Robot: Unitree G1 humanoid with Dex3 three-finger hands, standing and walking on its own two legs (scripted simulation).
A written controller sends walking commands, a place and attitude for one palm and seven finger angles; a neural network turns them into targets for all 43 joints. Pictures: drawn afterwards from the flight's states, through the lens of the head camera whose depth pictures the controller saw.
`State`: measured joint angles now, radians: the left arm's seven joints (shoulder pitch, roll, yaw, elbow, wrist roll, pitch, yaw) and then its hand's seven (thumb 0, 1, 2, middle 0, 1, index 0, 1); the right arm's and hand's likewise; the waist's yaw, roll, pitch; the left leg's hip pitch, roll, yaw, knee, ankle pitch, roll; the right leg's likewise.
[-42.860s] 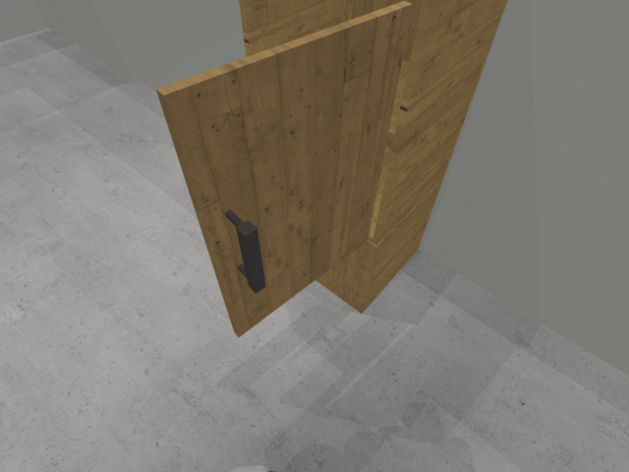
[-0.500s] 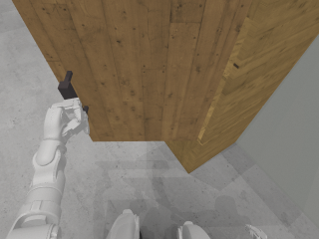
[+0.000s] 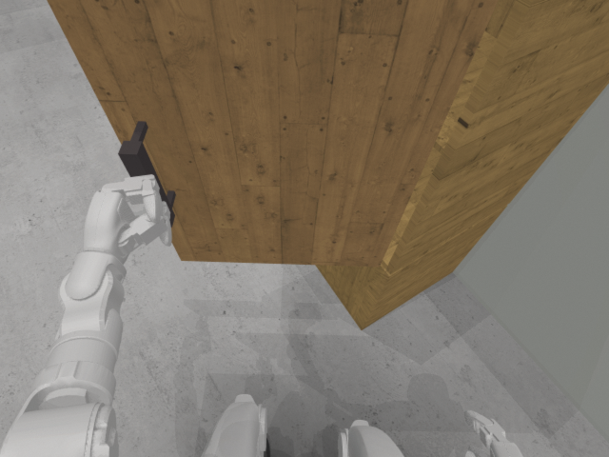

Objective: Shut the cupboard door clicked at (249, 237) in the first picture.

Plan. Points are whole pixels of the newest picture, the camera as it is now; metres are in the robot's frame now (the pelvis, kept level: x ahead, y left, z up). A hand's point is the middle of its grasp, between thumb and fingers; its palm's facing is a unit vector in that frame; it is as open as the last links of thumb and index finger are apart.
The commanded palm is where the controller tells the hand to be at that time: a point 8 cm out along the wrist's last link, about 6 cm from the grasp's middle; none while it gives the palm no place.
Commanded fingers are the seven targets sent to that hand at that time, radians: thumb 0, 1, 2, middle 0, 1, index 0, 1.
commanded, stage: push the door shut along its arc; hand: left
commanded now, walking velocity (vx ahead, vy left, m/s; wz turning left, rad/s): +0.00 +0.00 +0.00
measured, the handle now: (154, 177) +0.48 +0.24 +0.05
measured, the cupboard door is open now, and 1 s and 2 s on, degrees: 57 40 29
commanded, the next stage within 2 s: pull the fist back off the door in 1.68 s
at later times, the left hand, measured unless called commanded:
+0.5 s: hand (176, 182) +0.46 +0.20 +0.06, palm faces -0.14 -0.99 -0.03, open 3.2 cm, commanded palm +0.46 +0.23 +0.06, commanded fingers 0.00 0.90 0.90 -1.30 -1.50 -1.30 -1.50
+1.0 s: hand (203, 150) +0.52 +0.17 +0.07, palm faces -0.25 -0.97 -0.02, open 3.1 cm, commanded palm +0.53 +0.20 +0.06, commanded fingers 0.00 0.90 0.90 -1.30 -1.50 -1.30 -1.50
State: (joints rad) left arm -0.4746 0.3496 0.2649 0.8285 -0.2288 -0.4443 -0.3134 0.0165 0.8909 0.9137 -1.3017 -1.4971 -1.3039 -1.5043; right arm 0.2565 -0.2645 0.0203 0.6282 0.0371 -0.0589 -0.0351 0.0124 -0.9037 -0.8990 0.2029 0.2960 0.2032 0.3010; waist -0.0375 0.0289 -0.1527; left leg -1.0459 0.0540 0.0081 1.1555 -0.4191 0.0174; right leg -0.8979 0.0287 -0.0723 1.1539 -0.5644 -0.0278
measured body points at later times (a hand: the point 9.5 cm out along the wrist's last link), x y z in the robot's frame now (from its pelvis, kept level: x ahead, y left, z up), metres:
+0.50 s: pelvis -0.01 +0.01 -0.02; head +0.10 +0.03 +0.42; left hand +0.46 +0.25 +0.07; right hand +0.04 -0.26 -0.13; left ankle +0.07 +0.11 -0.64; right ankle +0.00 -0.11 -0.64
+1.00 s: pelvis -0.01 +0.01 -0.03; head +0.13 +0.04 +0.39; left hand +0.53 +0.22 +0.07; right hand +0.02 -0.26 -0.14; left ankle +0.07 +0.11 -0.64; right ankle +0.00 -0.11 -0.64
